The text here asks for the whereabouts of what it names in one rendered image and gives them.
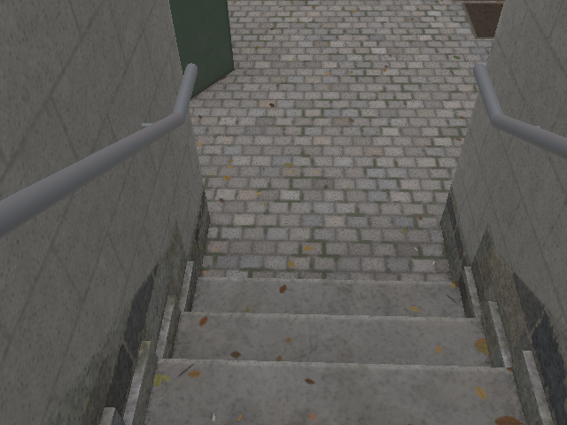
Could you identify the stairs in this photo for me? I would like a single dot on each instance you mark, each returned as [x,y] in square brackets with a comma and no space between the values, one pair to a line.
[273,351]

